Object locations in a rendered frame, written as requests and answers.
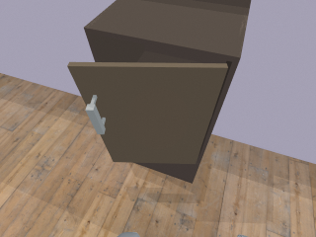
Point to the cupboard door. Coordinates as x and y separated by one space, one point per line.
156 112

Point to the handle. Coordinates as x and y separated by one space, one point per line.
94 116

